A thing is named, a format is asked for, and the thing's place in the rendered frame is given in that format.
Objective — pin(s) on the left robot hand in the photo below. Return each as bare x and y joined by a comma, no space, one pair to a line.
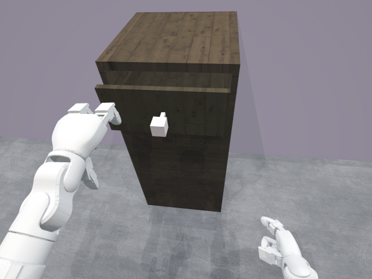
81,131

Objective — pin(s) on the right robot hand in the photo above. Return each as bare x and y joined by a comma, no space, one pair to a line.
272,251

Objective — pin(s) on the robot left forearm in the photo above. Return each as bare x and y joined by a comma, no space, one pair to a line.
46,209

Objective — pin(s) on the handle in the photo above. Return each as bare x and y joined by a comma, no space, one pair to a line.
159,125

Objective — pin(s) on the cabinet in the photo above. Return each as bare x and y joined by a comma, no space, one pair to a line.
179,170

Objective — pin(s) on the drawer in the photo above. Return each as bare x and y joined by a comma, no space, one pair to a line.
194,103

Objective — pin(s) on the robot right forearm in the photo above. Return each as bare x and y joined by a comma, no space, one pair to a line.
296,267

